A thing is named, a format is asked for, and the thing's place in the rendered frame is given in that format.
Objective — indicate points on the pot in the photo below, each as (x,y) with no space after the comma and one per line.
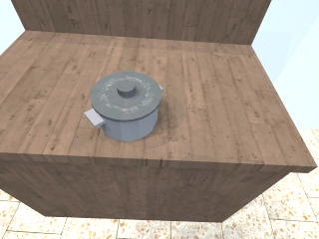
(124,131)

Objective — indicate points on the knob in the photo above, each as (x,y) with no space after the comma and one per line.
(126,88)

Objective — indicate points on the table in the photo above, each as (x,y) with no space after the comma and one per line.
(222,137)

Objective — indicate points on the lid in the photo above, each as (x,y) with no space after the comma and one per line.
(106,101)

